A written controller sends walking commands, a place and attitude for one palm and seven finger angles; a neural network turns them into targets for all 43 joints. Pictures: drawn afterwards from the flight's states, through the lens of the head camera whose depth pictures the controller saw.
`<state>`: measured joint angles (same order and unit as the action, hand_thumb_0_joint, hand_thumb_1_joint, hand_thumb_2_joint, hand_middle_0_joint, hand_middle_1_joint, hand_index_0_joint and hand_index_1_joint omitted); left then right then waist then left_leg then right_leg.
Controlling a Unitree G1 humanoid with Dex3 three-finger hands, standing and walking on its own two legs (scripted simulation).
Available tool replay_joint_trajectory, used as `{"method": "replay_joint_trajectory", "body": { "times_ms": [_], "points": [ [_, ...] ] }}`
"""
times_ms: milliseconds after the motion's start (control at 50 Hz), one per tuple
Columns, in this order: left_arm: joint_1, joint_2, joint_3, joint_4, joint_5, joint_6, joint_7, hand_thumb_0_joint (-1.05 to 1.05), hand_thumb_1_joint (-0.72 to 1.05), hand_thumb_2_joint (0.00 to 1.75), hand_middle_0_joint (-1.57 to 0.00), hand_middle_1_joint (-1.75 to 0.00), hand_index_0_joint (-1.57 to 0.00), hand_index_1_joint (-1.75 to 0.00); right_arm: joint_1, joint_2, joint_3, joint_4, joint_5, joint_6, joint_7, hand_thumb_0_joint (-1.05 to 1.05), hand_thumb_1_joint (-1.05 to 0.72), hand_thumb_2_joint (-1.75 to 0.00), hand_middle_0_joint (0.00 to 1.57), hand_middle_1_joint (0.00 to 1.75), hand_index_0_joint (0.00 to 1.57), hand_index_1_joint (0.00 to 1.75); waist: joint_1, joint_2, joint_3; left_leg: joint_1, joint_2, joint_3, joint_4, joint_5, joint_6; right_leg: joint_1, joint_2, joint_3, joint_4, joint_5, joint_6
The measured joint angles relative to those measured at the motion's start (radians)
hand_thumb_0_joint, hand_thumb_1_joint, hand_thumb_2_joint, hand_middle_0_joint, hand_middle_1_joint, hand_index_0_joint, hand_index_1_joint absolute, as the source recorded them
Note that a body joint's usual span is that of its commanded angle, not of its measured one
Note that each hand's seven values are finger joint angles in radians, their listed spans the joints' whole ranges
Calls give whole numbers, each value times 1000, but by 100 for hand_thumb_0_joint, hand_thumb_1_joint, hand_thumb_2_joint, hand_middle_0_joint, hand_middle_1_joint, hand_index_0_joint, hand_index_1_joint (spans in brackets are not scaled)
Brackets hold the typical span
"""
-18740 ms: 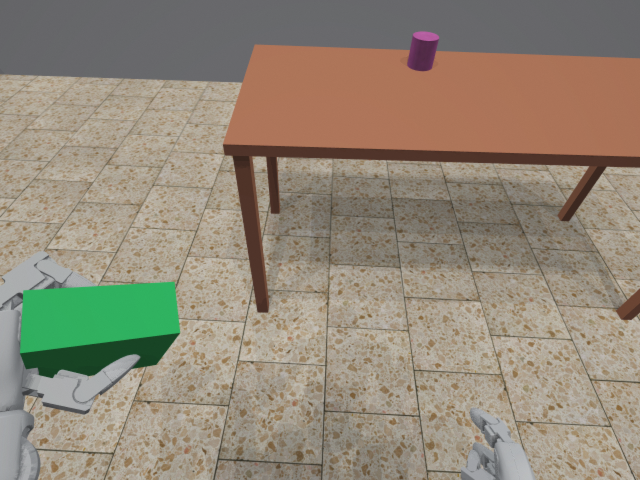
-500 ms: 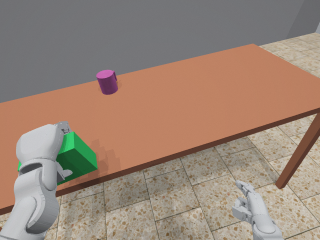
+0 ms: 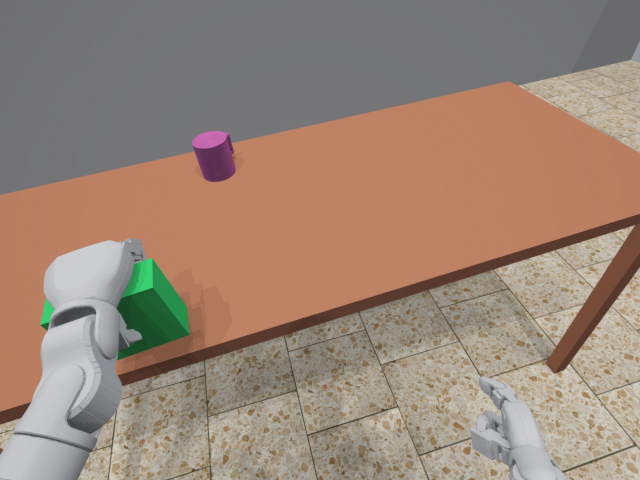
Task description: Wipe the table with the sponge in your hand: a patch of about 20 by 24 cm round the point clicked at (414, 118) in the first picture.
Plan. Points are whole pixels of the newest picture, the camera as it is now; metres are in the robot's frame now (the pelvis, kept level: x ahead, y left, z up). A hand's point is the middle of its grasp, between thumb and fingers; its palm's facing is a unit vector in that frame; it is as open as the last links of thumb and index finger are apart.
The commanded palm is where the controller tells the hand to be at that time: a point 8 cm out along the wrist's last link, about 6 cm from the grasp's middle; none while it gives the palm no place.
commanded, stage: move the sponge above the wiping area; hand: left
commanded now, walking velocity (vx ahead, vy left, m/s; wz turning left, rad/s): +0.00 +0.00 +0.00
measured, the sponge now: (129, 321) +0.25 +0.31 +0.07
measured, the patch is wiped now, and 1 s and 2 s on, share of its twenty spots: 0.00 0.00 0.00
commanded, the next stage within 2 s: lower the sponge onto the table in 1.86 s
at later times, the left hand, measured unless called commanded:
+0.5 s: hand (115, 293) +0.27 +0.32 +0.10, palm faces +0.03 -0.05 -1.00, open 9.3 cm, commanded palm +0.25 +0.32 +0.18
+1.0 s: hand (124, 279) +0.31 +0.34 +0.09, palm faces -0.01 -0.03 -1.00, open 9.3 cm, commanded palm +0.28 +0.34 +0.16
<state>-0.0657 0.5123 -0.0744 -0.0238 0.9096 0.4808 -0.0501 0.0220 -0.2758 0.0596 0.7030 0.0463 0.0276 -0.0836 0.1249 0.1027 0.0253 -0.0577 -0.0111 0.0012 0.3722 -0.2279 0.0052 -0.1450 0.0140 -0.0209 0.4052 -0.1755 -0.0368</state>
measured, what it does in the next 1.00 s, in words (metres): stands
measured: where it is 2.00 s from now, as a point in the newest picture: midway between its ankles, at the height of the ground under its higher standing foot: outside the picture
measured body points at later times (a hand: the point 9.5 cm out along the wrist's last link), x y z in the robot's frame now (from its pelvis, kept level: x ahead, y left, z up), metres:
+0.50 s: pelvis +0.01 +0.01 +0.00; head +0.00 -0.03 +0.45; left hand +0.27 +0.32 +0.16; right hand +0.26 -0.19 -0.09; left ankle -0.01 +0.12 -0.74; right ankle +0.03 -0.10 -0.74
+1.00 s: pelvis +0.02 +0.02 +0.00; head +0.02 -0.02 +0.45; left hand +0.30 +0.33 +0.14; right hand +0.24 -0.20 -0.10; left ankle -0.01 +0.12 -0.74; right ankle +0.03 -0.10 -0.74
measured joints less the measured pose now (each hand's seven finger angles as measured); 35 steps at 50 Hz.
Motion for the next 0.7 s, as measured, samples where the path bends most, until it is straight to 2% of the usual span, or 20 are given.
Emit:
{"method": "replay_joint_trajectory", "body": {
  "times_ms": [140, 380, 700],
  "points": [
    [-10, -2, 18, 29, 2, -39, 21, 0, -44, 105, -81, -140, -82, -140, 7, 6, -5, 4, -2, -3, 3, 2, -90, -90, 20, 30, 20, 30, -8, -3, -6, -1, -1, 4, -7, -2, 3, -2, 0, 5, -8, 0, 3],
    [1, -12, 12, 40, 7, -23, 21, 0, -44, 105, -81, -140, -82, -140, 5, 0, -10, 3, 2, 7, 4, 2, -90, -90, 20, 30, 20, 30, -2, -3, -12, -3, -8, 0, -10, -9, 11, 0, -7, 2, -15, -6, 11],
    [-65, 10, 27, 158, 22, -87, 23, 0, -44, 105, -81, -140, -82, -140, 13, 5, -12, 4, 2, 0, -5, 2, -90, -90, 20, 30, 21, 30, -3, -18, -11, -23, -10, -8, -8, -11, 15, -9, -9, -6, -30, -3, 15]
  ]
}}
